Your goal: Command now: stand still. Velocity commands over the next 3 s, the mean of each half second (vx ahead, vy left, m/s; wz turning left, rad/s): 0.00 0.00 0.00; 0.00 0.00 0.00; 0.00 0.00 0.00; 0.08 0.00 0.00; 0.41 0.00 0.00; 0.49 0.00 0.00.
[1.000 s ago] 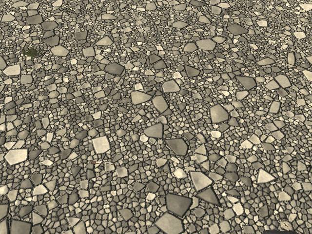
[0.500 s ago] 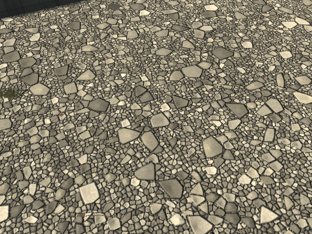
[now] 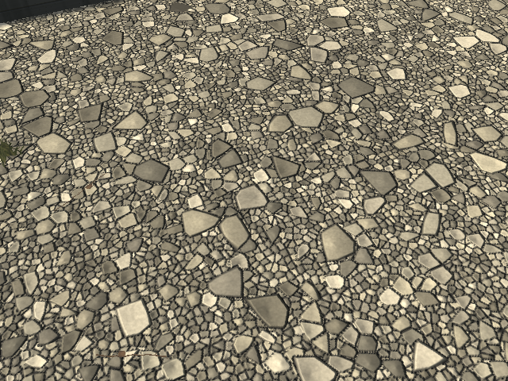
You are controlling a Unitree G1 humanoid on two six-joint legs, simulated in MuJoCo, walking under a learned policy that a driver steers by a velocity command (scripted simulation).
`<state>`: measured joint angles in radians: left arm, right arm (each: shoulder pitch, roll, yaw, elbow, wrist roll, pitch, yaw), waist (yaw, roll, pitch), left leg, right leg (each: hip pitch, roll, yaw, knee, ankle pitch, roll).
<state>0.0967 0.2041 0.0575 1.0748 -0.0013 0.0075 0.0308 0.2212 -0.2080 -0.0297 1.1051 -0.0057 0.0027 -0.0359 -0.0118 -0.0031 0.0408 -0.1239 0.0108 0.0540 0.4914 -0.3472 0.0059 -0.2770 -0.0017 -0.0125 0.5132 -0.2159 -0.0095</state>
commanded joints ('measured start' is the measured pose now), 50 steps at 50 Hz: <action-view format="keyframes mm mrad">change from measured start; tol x2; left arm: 1 -6 106 16 -26 1 -3 4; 22 40 94 1 23 1 -1 11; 50 94 84 -9 36 -3 0 16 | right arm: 1 53 -92 -11 -11 -1 -8 -4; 50 206 -37 4 -6 2 -27 -4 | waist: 1 4 1 -30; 16 10 5 4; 50 12 9 6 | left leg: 1 -115 39 -34 -103 152 15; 10 -138 39 -36 -129 82 17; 18 -147 38 -36 -140 61 20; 50 -140 36 -38 -140 136 26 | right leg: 1 121 -50 48 -58 230 -46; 17 102 -40 47 -88 123 -34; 50 102 -39 46 -75 179 -31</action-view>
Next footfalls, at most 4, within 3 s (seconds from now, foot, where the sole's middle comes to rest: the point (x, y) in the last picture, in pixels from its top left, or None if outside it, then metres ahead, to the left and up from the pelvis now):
2.10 right None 0.15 -0.14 -0.77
2.60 left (227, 372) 0.53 0.09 -0.77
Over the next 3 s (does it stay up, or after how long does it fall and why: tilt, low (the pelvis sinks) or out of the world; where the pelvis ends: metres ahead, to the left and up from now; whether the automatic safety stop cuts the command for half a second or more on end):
stays up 0.55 0.00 0.01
